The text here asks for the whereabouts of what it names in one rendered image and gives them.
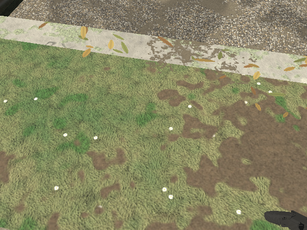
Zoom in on robot right hand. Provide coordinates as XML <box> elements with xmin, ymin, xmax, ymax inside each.
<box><xmin>264</xmin><ymin>210</ymin><xmax>307</xmax><ymax>230</ymax></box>

